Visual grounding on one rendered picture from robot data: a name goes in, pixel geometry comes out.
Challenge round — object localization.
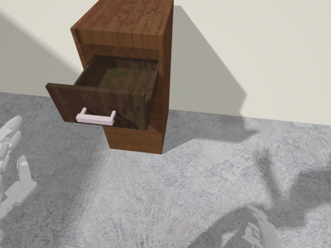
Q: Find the cabinet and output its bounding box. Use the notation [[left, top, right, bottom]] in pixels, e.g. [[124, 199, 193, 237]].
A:
[[70, 0, 174, 154]]

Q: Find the drawer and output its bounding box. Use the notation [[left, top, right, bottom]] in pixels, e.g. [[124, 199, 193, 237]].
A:
[[45, 54, 159, 131]]

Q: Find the robot right hand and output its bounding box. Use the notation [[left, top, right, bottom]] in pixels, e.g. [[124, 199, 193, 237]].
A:
[[242, 205, 282, 248]]

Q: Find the robot left hand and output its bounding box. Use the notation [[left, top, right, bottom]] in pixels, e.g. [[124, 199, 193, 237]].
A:
[[0, 115, 37, 220]]

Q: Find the handle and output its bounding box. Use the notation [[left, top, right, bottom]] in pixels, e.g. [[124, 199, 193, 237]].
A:
[[76, 107, 116, 126]]

